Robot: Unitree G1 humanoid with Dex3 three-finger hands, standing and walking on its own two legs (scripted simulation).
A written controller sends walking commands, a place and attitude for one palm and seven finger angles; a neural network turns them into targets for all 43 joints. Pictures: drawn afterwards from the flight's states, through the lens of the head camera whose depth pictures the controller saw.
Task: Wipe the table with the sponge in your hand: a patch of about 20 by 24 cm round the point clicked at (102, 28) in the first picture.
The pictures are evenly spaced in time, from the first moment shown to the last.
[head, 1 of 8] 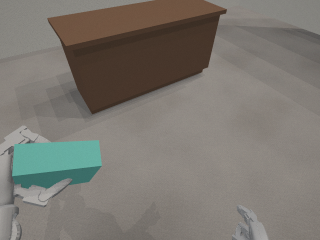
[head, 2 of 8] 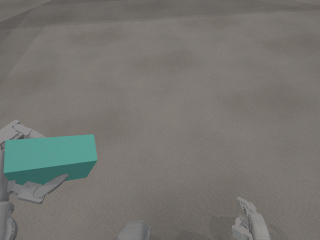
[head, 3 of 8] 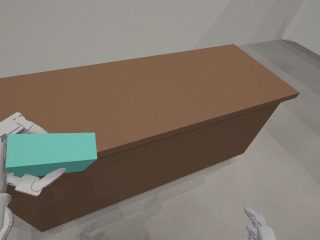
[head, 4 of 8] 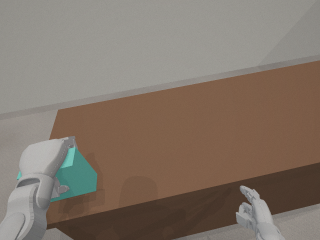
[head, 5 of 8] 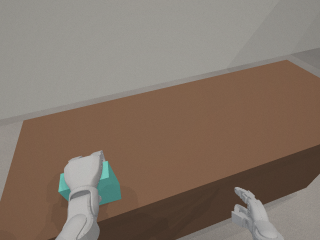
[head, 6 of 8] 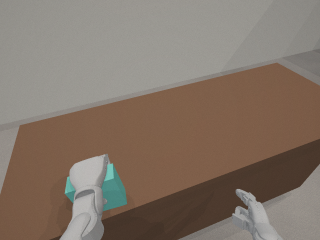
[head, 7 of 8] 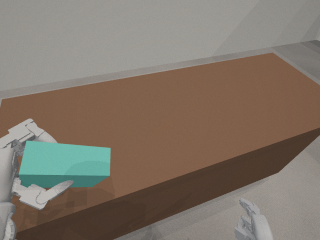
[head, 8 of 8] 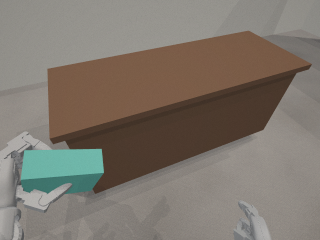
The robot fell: no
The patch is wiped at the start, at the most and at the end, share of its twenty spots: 0.00 1.00 1.00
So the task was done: yes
